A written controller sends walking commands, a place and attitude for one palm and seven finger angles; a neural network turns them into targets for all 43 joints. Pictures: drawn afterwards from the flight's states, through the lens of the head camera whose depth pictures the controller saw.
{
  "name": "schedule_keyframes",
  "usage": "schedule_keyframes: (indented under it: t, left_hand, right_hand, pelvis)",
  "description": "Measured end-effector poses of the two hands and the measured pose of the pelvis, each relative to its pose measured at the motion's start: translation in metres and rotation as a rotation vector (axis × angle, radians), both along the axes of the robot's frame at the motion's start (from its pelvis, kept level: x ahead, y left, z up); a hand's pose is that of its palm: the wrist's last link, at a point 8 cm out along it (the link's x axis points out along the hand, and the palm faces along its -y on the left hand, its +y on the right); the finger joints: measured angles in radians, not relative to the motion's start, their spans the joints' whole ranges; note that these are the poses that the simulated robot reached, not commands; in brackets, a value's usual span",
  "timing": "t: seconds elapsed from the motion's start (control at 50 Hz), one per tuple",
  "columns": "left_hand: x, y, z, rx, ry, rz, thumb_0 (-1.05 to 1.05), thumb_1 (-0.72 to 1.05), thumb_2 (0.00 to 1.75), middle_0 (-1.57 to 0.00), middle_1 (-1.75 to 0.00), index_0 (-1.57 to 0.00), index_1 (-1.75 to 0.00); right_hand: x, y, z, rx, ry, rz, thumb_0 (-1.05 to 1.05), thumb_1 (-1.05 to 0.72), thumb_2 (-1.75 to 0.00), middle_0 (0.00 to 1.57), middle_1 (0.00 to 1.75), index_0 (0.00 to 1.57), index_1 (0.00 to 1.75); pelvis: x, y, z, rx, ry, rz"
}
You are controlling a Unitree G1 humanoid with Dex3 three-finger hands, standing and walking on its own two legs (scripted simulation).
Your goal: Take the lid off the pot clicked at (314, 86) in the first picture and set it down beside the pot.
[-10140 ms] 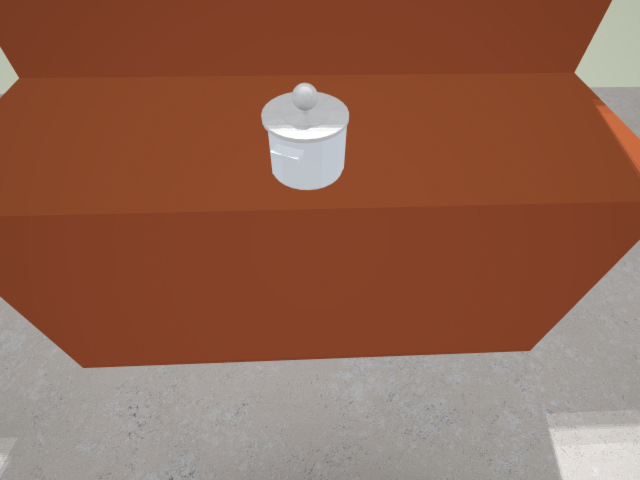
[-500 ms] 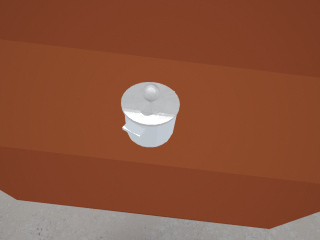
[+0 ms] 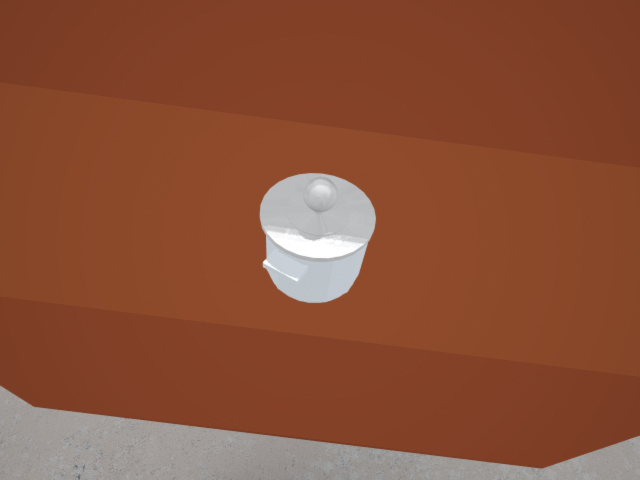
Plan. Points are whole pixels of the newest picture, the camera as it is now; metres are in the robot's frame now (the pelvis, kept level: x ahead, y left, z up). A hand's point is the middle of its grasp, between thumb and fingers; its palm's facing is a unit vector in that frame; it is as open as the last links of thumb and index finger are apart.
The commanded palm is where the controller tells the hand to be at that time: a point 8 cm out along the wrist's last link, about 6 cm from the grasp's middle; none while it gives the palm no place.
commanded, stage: look again from close up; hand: left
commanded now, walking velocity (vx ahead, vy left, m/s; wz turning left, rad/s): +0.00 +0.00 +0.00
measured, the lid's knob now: (320, 194) +0.44 +0.04 +0.12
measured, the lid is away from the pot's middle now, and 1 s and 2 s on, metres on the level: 0.00 0.00 0.00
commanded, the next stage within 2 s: shuffle to correct the standing spot in 0.96 s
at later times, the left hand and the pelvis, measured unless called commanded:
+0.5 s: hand out of the picture +0.01 +0.19 -0.18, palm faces +0.00 -0.98 -0.21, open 7.3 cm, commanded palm none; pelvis +0.00 +0.01 -0.01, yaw -1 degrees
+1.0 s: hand out of the picture -0.02 +0.16 -0.19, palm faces +0.00 -0.99 -0.16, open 7.3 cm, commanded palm none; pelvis +0.00 +0.00 +0.00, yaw +0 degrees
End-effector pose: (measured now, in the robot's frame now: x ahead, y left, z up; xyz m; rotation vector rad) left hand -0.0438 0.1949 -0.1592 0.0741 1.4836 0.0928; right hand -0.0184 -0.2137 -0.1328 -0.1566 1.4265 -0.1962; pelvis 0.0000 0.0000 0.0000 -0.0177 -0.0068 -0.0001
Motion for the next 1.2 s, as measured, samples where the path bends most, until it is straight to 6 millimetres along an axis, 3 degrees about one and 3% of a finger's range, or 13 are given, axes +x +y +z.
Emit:
schedule_keyframes:
  t: [0.12, 0.32, 0.54, 0.78, 1.2]
  left_hand:
    - [0.003, 0.015, 0.000, 0.031, -0.016, -0.009, 0.00, 0.91, 0.90, -0.20, -0.30, -0.20, -0.30]
    - [0.031, 0.049, 0.008, 0.124, -0.114, -0.024, 0.00, 0.91, 0.90, -0.20, -0.30, -0.20, -0.30]
    - [0.048, 0.042, 0.007, 0.101, -0.148, -0.036, 0.00, 0.91, 0.90, -0.20, -0.30, -0.20, -0.30]
    - [0.035, 0.024, 0.002, 0.059, -0.099, -0.029, 0.00, 0.91, 0.90, -0.20, -0.30, -0.20, -0.30]
    - [0.017, 0.015, 0.003, 0.048, -0.031, -0.022, 0.00, 0.91, 0.90, -0.20, -0.30, -0.20, -0.30]
  right_hand:
    - [0.004, 0.002, -0.010, 0.017, -0.025, 0.021, 0.02, -0.93, -0.90, 0.20, 0.30, 0.20, 0.30]
    - [0.043, -0.006, -0.013, 0.008, -0.149, 0.047, 0.02, -0.93, -0.90, 0.20, 0.30, 0.20, 0.30]
    - [0.066, -0.007, -0.003, -0.001, -0.195, 0.073, 0.01, -0.92, -0.90, 0.20, 0.30, 0.20, 0.30]
    - [0.054, -0.015, 0.000, -0.016, -0.144, 0.055, 0.01, -0.92, -0.90, 0.20, 0.30, 0.20, 0.30]
    - [0.023, -0.016, -0.001, -0.010, -0.047, 0.017, 0.01, -0.93, -0.90, 0.20, 0.30, 0.20, 0.30]
  pelvis:
    - [-0.004, 0.008, -0.006, -0.013, 0.007, 0.009]
    - [-0.002, 0.013, -0.010, -0.005, 0.002, -0.005]
    - [0.001, 0.009, -0.006, 0.003, 0.006, -0.009]
    - [0.004, 0.002, -0.004, 0.003, 0.003, -0.009]
    - [0.003, -0.005, -0.001, 0.005, 0.007, -0.007]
